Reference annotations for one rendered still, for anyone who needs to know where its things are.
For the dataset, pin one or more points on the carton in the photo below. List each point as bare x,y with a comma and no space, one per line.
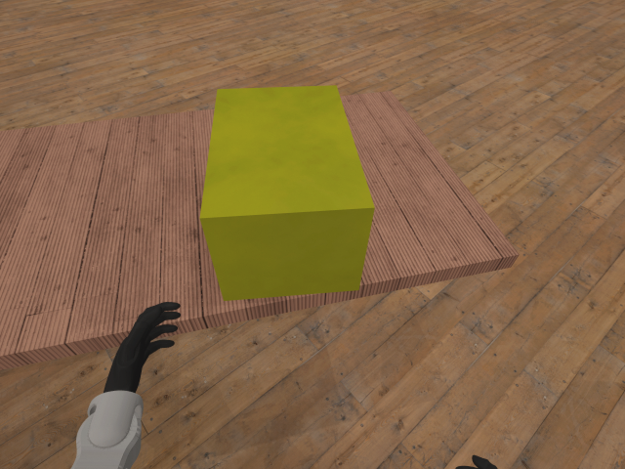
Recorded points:
286,209

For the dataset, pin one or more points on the left robot forearm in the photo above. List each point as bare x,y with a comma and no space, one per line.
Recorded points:
110,438

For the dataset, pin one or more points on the left robot hand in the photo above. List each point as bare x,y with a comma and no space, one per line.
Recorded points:
126,369

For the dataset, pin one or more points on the table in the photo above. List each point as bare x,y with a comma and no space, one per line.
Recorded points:
100,220

